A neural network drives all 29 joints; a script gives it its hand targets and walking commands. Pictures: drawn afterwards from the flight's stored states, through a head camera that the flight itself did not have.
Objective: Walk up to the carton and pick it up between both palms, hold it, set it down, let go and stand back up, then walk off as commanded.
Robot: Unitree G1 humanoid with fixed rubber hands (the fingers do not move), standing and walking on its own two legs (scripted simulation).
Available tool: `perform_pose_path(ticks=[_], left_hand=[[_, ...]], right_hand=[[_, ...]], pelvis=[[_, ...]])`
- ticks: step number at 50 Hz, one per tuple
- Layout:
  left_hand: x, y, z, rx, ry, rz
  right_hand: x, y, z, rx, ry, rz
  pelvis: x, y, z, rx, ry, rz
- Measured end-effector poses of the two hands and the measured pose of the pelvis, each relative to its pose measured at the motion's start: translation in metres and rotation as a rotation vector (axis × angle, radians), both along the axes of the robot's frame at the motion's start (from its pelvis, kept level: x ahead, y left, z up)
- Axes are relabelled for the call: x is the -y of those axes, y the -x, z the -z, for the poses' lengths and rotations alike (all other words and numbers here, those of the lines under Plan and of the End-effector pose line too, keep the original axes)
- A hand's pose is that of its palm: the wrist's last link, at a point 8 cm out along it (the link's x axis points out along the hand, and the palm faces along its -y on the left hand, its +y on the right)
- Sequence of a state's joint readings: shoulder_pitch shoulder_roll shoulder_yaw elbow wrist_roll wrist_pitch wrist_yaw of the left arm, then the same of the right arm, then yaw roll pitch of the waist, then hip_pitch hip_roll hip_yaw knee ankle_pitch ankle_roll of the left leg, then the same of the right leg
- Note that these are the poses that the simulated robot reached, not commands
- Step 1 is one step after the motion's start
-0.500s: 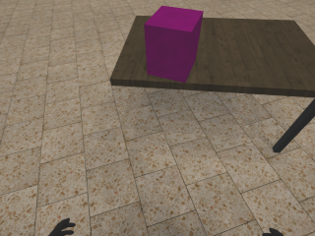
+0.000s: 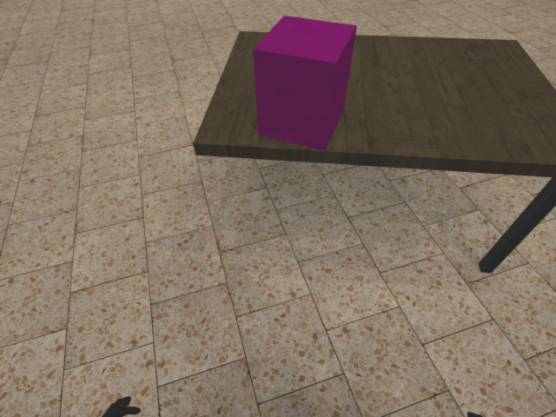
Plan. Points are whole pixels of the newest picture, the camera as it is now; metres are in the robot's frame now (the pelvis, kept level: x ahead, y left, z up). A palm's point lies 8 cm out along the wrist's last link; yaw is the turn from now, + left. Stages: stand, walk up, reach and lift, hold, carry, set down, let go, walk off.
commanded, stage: stand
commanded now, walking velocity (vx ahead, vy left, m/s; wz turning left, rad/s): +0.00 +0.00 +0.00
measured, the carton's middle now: (304, 83) +0.94 -0.03 -0.02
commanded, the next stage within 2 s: walk up in 1.58 s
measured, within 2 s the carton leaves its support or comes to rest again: neither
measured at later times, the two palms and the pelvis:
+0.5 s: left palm out of the picture +0.08 +0.29 -0.09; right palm out of the picture +0.08 -0.28 -0.09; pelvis +0.00 +0.00 +0.03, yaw +0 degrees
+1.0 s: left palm out of the picture +0.07 +0.29 -0.08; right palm out of the picture +0.09 -0.28 -0.09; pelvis +0.00 +0.00 +0.03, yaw +1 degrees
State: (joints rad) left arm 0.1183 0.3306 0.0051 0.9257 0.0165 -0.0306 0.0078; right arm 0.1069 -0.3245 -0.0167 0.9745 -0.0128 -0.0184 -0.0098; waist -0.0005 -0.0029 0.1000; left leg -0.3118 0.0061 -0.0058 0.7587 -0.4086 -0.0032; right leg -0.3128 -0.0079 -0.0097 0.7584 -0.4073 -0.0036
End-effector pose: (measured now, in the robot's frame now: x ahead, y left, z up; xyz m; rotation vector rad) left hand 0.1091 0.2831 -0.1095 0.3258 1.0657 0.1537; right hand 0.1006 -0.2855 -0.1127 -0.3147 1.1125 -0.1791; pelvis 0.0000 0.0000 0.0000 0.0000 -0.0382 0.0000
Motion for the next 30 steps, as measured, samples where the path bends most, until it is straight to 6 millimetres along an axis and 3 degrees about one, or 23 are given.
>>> perform_pose_path(ticks=[17,30], left_hand=[[-0.007,0.017,-0.01,-0.054,0.006,-0.034],[-0.012,0.034,-0.019,-0.093,0.006,-0.054]], right_hand=[[0.001,0.016,-0.017,-0.05,0.008,0.018],[-0.004,0.015,-0.026,-0.049,-0.006,0.023]], pelvis=[[-0.003,0.001,-0.019,0.026,0.004,-0.007],[-0.005,0.004,-0.03,0.028,0.005,-0.008]])
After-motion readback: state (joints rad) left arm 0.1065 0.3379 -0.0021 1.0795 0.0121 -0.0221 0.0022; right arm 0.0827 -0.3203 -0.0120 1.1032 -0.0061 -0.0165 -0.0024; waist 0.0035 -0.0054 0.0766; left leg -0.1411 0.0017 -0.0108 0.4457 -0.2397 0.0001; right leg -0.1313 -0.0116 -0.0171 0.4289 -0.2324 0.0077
